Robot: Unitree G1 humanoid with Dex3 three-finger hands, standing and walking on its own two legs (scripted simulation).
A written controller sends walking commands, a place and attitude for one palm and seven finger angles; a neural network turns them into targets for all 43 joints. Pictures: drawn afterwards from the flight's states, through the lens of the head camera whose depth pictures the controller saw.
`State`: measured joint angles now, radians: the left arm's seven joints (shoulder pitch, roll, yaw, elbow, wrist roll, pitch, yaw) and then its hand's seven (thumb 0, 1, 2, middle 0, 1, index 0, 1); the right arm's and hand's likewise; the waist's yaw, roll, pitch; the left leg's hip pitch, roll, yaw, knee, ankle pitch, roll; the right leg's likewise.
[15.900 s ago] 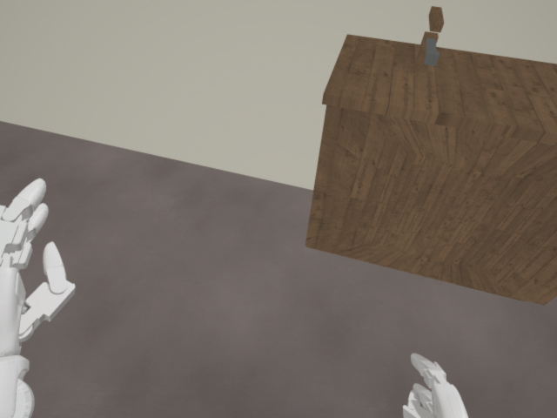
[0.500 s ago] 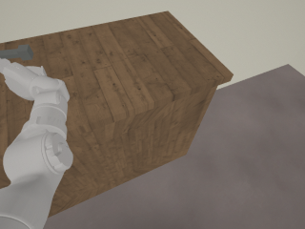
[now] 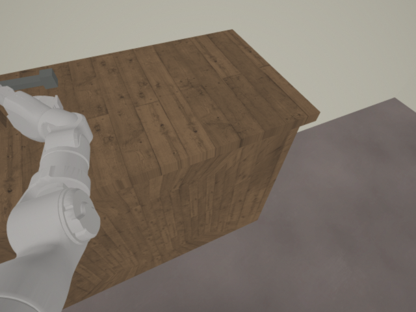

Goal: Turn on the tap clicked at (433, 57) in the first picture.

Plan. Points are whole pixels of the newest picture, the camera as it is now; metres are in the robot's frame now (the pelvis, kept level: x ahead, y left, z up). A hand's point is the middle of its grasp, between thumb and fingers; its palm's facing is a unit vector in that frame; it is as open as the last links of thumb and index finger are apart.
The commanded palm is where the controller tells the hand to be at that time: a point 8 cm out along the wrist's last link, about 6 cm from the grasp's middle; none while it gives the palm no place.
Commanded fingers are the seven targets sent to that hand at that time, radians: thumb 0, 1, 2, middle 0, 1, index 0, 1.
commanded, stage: lift the hand up off the lever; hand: left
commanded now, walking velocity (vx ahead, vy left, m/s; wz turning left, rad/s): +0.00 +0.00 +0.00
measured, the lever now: (48, 78) +0.57 +0.30 +0.14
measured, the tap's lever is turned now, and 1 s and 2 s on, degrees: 86 86 86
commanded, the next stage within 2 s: draw the hand back beside the body in 1.96 s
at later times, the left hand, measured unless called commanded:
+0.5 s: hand (57, 95) +0.49 +0.25 +0.17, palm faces +0.83 -0.55 -0.13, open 7.8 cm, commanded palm +0.43 +0.26 +0.17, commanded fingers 0.00 0.90 0.90 -0.15 -0.15 -0.15 -0.15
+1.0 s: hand (51, 89) +0.49 +0.25 +0.18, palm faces +0.82 -0.56 -0.12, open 7.8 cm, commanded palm +0.44 +0.27 +0.19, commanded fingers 0.00 0.90 0.90 -0.15 -0.15 -0.15 -0.15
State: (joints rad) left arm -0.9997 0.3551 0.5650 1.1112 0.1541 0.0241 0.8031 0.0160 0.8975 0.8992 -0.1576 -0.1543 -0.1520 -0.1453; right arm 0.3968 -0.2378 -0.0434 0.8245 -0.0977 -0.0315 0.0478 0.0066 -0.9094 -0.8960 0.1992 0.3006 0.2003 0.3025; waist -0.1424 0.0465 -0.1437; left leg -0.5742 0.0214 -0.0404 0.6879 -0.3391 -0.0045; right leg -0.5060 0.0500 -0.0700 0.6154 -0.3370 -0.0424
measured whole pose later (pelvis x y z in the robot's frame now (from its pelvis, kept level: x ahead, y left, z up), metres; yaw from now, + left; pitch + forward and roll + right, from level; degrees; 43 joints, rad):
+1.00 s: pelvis -0.01 +0.00 +0.01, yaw +0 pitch +12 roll -2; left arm -1.08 0.38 0.53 1.14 0.13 0.09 0.79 0.02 0.90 0.90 -0.16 -0.15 -0.16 -0.15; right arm 0.38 -0.25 -0.04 0.85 -0.08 -0.07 0.02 0.01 -0.91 -0.90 0.20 0.30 0.20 0.30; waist -0.14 0.04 -0.12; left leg -0.53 0.02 -0.04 0.62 -0.29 -0.01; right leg -0.46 0.05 -0.07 0.54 -0.28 -0.04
